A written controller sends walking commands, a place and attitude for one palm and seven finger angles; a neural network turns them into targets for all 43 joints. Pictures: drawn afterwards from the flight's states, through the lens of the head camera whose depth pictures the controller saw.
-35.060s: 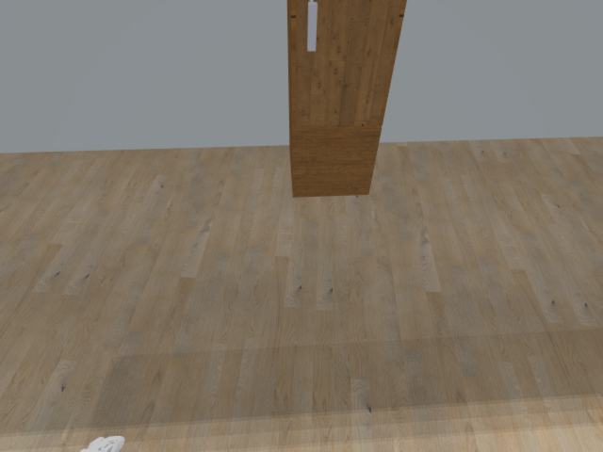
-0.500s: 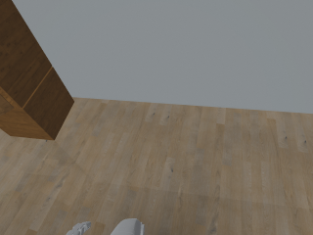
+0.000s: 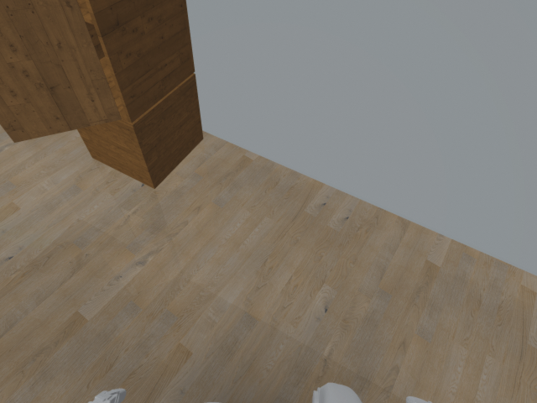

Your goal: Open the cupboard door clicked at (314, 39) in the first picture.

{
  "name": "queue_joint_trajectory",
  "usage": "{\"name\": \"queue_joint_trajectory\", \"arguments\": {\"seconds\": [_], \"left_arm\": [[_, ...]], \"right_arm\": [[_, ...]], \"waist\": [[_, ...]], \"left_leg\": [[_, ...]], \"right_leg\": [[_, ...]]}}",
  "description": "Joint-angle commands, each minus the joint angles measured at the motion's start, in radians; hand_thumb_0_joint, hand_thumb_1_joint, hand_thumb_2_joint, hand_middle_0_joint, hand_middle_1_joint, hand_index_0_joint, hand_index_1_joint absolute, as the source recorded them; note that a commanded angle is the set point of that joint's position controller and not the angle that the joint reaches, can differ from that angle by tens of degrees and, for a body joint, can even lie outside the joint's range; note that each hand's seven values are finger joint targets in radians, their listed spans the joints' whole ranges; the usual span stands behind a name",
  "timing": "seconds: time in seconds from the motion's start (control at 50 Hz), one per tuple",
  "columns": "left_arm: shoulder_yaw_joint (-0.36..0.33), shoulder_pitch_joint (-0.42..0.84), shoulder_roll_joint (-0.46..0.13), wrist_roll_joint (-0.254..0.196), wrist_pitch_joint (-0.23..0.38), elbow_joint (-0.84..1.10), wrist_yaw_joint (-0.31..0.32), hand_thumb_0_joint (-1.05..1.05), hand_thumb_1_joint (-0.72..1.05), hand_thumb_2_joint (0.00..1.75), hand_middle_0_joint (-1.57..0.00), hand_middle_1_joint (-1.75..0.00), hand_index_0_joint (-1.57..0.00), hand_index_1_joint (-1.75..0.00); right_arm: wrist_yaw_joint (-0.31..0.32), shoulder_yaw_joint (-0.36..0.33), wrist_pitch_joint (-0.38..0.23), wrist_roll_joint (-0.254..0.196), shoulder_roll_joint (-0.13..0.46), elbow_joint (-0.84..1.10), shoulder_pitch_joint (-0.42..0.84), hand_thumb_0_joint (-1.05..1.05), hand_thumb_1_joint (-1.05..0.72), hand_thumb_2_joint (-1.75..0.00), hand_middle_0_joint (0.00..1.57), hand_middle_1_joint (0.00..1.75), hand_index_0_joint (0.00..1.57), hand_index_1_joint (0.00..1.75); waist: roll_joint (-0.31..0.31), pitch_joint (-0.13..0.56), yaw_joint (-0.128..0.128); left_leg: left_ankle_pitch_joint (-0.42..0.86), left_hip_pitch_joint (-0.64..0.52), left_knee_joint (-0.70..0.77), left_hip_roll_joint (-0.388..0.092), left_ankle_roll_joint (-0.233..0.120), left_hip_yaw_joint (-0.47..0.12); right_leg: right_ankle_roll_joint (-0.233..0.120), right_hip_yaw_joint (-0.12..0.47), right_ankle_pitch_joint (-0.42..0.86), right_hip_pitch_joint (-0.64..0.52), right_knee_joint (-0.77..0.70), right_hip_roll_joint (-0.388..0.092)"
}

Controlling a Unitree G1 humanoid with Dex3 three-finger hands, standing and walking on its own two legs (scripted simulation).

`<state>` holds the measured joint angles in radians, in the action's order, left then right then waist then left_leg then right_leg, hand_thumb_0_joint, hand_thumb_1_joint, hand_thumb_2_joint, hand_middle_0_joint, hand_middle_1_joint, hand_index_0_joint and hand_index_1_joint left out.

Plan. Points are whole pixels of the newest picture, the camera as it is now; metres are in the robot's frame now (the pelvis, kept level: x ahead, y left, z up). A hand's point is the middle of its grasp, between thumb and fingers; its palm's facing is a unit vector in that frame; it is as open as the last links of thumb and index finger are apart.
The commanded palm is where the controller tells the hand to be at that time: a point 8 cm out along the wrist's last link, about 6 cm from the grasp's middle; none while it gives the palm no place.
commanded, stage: turn to face it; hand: left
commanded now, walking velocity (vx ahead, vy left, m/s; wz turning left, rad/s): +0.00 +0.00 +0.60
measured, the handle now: out of the picture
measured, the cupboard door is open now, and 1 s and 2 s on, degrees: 52 52 52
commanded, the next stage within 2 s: take the last steps up to it in 0.60 s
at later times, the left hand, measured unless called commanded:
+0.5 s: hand out of the picture +0.05 +0.14 -0.15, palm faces +0.28 -0.93 -0.26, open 7.4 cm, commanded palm none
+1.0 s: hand out of the picture -0.01 +0.18 -0.16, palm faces +0.48 -0.85 -0.22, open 7.4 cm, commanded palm none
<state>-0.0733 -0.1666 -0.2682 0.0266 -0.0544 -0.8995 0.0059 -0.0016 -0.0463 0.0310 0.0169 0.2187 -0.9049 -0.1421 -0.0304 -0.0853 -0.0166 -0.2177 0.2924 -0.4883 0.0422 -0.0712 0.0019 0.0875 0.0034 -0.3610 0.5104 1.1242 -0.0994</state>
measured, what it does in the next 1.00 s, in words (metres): steps on the spot, turning left: right foot, then left foot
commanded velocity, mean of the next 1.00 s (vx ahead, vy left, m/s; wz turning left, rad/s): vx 0.10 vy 0.05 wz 0.38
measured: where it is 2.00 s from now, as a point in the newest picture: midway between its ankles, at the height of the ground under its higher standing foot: (196, 371)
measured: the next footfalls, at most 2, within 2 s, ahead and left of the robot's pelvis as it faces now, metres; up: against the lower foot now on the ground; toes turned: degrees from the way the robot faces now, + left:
right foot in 0.28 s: +0.04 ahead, -0.17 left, +0.00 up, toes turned +10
left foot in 0.70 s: +0.02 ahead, +0.08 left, +0.00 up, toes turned +26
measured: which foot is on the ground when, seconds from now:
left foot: down 0.00-0.28, up 0.30-0.68, down 0.70-1.00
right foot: up 0.00-0.26, down 0.28-0.70, up 0.72-1.00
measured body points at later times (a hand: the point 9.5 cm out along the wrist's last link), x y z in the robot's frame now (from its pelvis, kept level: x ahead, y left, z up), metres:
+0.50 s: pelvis +0.02 -0.07 +0.00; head +0.07 -0.07 +0.45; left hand +0.04 +0.19 -0.13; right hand +0.14 -0.31 -0.16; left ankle -0.04 +0.07 -0.66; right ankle +0.00 -0.17 -0.74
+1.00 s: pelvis +0.04 -0.02 +0.00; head +0.06 -0.01 +0.45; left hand -0.03 +0.23 -0.14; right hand +0.21 -0.20 -0.15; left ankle -0.02 +0.06 -0.74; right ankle +0.10 -0.15 -0.70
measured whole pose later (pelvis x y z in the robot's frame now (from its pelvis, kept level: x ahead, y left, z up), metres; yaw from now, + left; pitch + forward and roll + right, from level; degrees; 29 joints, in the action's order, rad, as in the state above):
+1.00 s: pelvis +0.04 -0.02 +0.00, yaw +27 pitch +0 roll -1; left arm -0.05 -0.22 -0.21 0.03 -0.02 -0.96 -0.02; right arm 0.00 -0.03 0.01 0.03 0.19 -0.97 -0.20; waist 0.02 -0.05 -0.02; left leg -0.26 0.21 -0.47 0.03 -0.05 0.00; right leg 0.03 -0.07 -0.44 0.39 0.83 -0.08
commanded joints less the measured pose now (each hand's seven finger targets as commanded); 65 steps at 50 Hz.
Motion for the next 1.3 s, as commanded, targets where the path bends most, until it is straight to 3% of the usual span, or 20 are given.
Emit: {"name": "queue_joint_trajectory", "arguments": {"seconds": [0.0, 0.12, 0.22, 0.24, 0.26, 0.28, 0.32, 0.38, 0.52, 0.6, 0.64, 0.68, 0.7, 0.78, 1.0, 1.04, 1.06, 1.08, 1.16, 1.28], "left_arm": [[-0.019, 0.01, -0.069, -0.004, 0.02, 0.077, 0.004, 0.0, 0.9, 0.9, -0.2, -0.3, -0.2, -0.3], [-0.007, 0.088, -0.058, -0.012, 0.03, 0.112, 0.009, 0.0, 0.9, 0.9, -0.2, -0.3, -0.2, -0.3], [-0.015, -0.039, -0.074, -0.022, 0.044, 0.086, 0.02, 0.0, 0.9, 0.9, -0.2, -0.3, -0.2, -0.3], [-0.025, -0.084, -0.115, -0.018, 0.053, 0.075, 0.026, 0.0, 0.9, 0.9, -0.2, -0.3, -0.2, -0.3], [-0.041, -0.091, -0.197, -0.003, 0.06, 0.075, 0.034, 0.0, 0.9, 0.9, -0.2, -0.3, -0.2, -0.3], [-0.032, -0.071, -0.205, -0.002, 0.058, 0.086, 0.035, 0.0, 0.9, 0.9, -0.2, -0.3, -0.2, -0.3], [-0.011, 0.035, -0.108, -0.01, 0.06, 0.103, 0.04, 0.0, 0.9, 0.9, -0.2, -0.3, -0.2, -0.3], [0.003, 0.009, -0.077, -0.017, 0.069, 0.091, 0.031, 0.0, 0.9, 0.9, -0.2, -0.3, -0.2, -0.3], [-0.013, -0.149, -0.12, -0.001, 0.071, 0.027, 0.029, 0.0, 0.9, 0.9, -0.2, -0.3, -0.2, -0.3], [-0.02, -0.138, -0.143, 0.002, 0.07, 0.01, 0.026, 0.0, 0.9, 0.9, -0.2, -0.3, -0.2, -0.3], [-0.017, -0.106, -0.136, -0.014, 0.069, 0.009, 0.021, 0.0, 0.9, 0.9, -0.2, -0.3, -0.2, -0.3], [0.018, -0.085, -0.025, -0.028, 0.058, 0.05, 0.014, 0.0, 0.9, 0.9, -0.2, -0.3, -0.2, -0.3], [0.009, -0.064, -0.049, -0.021, 0.041, 0.052, 0.023, 0.0, 0.9, 0.9, -0.2, -0.3, -0.2, -0.3], [0.0, -0.038, -0.043, -0.001, 0.033, 0.013, -0.009, 0.0, 0.9, 0.9, -0.2, -0.3, -0.2, -0.3], [-0.003, -0.117, -0.004, -0.001, 0.071, -0.021, -0.028, 0.0, 0.9, 0.9, -0.2, -0.3, -0.2, -0.3], [-0.027, -0.272, -0.089, 0.012, 0.091, -0.065, -0.014, 0.0, 0.9, 0.9, -0.2, -0.3, -0.2, -0.3], [-0.045, -0.339, -0.181, 0.011, 0.094, -0.075, -0.003, 0.0, 0.9, 0.9, -0.2, -0.3, -0.2, -0.3], [-0.037, -0.317, -0.172, -0.002, 0.093, -0.067, 0.005, 0.0, 0.9, 0.9, -0.2, -0.3, -0.2, -0.3], [-0.002, -0.173, -0.035, -0.007, 0.122, -0.054, 0.008, 0.0, 0.9, 0.9, -0.2, -0.3, -0.2, -0.3], [-0.002, -0.275, -0.052, -0.002, 0.144, -0.133, 0.009, 0.0, 0.9, 0.9, -0.2, -0.3, -0.2, -0.3]], "right_arm": [[0.013, -0.057, -0.023, 0.002, 0.208, 0.043, -0.061, 0.0, -0.9, -0.9, 0.2, 0.3, 0.2, 0.3], [0.012, -0.072, -0.016, 0.009, 0.213, 0.024, -0.102, 0.0, -0.9, -0.9, 0.2, 0.3, 0.2, 0.3], [0.011, -0.078, -0.004, -0.001, 0.193, 0.047, -0.03, 0.0, -0.9, -0.9, 0.2, 0.3, 0.2, 0.3], [0.007, -0.074, -0.004, -0.009, 0.157, 0.052, -0.027, 0.0, -0.9, -0.9, 0.2, 0.3, 0.2, 0.3], [0.003, -0.066, -0.006, -0.017, 0.094, 0.067, -0.039, 0.0, -0.9, -0.9, 0.2, 0.3, 0.2, 0.3], [0.0, -0.071, -0.004, -0.004, 0.133, 0.07, -0.025, 0.0, -0.9, -0.9, 0.2, 0.3, 0.2, 0.3], [-0.008, -0.074, 0.016, 0.003, 0.119, 0.032, -0.062, 0.0, -0.9, -0.9, 0.2, 0.3, 0.2, 0.3], [-0.017, -0.057, 0.024, -0.001, 0.103, 0.02, -0.046, 0.0, -0.9, -0.9, 0.2, 0.3, 0.2, 0.3], [-0.02, -0.027, 0.017, -0.008, 0.058, 0.033, 0.082, 0.0, -0.9, -0.9, 0.2, 0.3, 0.2, 0.3], [-0.014, -0.019, 0.004, -0.01, 0.061, 0.025, 0.059, 0.0, -0.9, -0.9, 0.2, 0.3, 0.2, 0.3], [-0.009, -0.027, -0.009, -0.003, 0.101, -0.004, -0.036, 0.0, -0.9, -0.9, 0.2, 0.3, 0.2, 0.3], [0.008, -0.063, -0.021, 0.005, 0.267, -0.024, -0.151, 0.0, -0.9, -0.9, 0.2, 0.3, 0.2, 0.3], [0.015, -0.055, -0.01, 0.004, 0.267, -0.028, -0.143, 0.0, -0.9, -0.9, 0.2, 0.3, 0.2, 0.3], [0.025, -0.03, -0.027, 0.011, 0.183, 0.007, -0.026, 0.0, -0.9, -0.9, 0.2, 0.3, 0.2, 0.3], [0.008, -0.035, -0.04, 0.006, 0.16, -0.022, -0.055, 0.0, -0.9, -0.9, 0.2, 0.3, 0.2, 0.3], [0.0, -0.025, -0.047, -0.011, 0.085, -0.009, -0.04, 0.0, -0.9, -0.9, 0.2, 0.3, 0.2, 0.3], [-0.006, -0.017, -0.048, -0.007, 0.051, 0.029, -0.001, 0.0, -0.9, -0.9, 0.2, 0.3, 0.2, 0.3], [-0.012, -0.031, -0.038, 0.011, 0.119, 0.037, 0.035, 0.0, -0.9, -0.9, 0.2, 0.3, 0.2, 0.3], [-0.033, -0.031, -0.023, 0.014, 0.069, -0.032, -0.02, 0.0, -0.9, -0.9, 0.2, 0.3, 0.2, 0.3], [-0.048, -0.013, -0.024, 0.0, 0.002, -0.043, 0.005, 0.0, -0.9, -0.9, 0.2, 0.3, 0.2, 0.3]], "waist": [[0.134, 0.123, 0.033], [0.177, 0.151, 0.057], [0.166, 0.179, -0.009], [0.063, 0.201, -0.03], [-0.23, 0.189, -0.036], [-0.222, 0.158, -0.028], [-0.164, 0.112, 0.041], [-0.179, 0.085, 0.042], [-0.171, 0.09, -0.027], [-0.193, 0.103, -0.002], [-0.121, 0.15, 0.061], [0.314, 0.245, 0.108], [0.222, 0.236, 0.096], [0.224, 0.051, 0.04], [0.129, 0.061, -0.024], [-0.12, 0.09, -0.105], [-0.361, 0.066, -0.143], [-0.229, 0.0, -0.115], [-0.164, -0.051, -0.012], [-0.119, 0.005, -0.026]], "left_leg": [[0.165, -0.14, 0.193, -0.25, -0.085, -0.311], [0.284, -0.15, 0.131, -0.243, -0.101, -0.389], [0.265, 0.036, 0.042, -0.169, -0.04, -0.41], [0.104, 0.161, -0.034, -0.114, 0.011, -0.358], [-0.24, 0.342, -0.252, 0.029, 0.097, -0.146], [-0.394, 0.323, -0.503, 0.032, 0.111, -0.078], [-0.287, 0.317, -0.703, -0.026, 0.117, -0.093], [-0.195, 0.329, -0.711, -0.052, 0.146, -0.03], [-0.234, 0.212, -0.374, -0.043, 0.137, 0.061], [-0.166, 0.064, -0.161, -0.016, 0.108, 0.097], [0.07, -0.164, 0.05, -0.03, 0.084, 0.091], [0.805, -0.382, 0.084, -0.439, -0.138, -0.377], [0.721, -0.312, 0.069, -0.451, -0.191, -0.311], [0.045, -0.113, 0.209, -0.301, -0.123, -0.253], [-0.211, 0.027, 0.161, -0.191, -0.088, -0.207], [-0.292, 0.303, -0.161, -0.04, 0.003, -0.048], [-0.41, 0.461, -0.443, 0.023, 0.053, 0.013], [-0.344, 0.477, -0.602, -0.044, 0.06, -0.071], [-0.037, 0.401, -0.669, -0.128, 0.098, -0.053], [0.027, 0.37, -0.45, -0.121, 0.128, 0.065]], "right_leg": [[0.013, 0.021, 0.014, 0.055, -0.056, 0.008], [0.002, 0.016, -0.064, -0.035, -0.275, 0.056], [-0.027, 0.002, 0.098, -0.378, -0.653, 0.098], [-0.049, 0.084, 0.137, -0.538, -0.789, 0.0], [-0.148, 0.34, 0.147, -0.625, -0.865, -0.269], [-0.24, 0.395, 0.273, -0.467, -0.865, -0.406], [-0.233, 0.219, 0.39, -0.39, -0.825, -0.29], [-0.192, 0.026, 0.675, -0.445, -0.757, -0.195], [-0.193, -0.021, 0.849, -0.526, -0.694, -0.216], [-0.18, -0.048, 0.852, -0.476, -0.628, -0.215], [-0.118, -0.098, 0.749, -0.362, -0.484, -0.181], [-0.015, -0.122, -0.264, -0.034, -0.129, 0.002], [-0.035, -0.017, -0.317, -0.053, -0.052, -0.01], [-0.049, -0.022, -0.135, 0.024, -0.008, -0.004], [-0.052, -0.129, 0.015, -0.319, -0.536, 0.069], [-0.097, 0.087, -0.092, -0.642, -0.783, -0.12], [-0.198, 0.473, -0.225, -0.67, -0.948, -0.395], [-0.246, 0.538, -0.353, -0.521, -1.021, -0.448], [-0.164, 0.15, 0.012, -0.366, -0.98, -0.28], [-0.154, -0.087, 0.48, -0.5, -0.905, -0.233]]}}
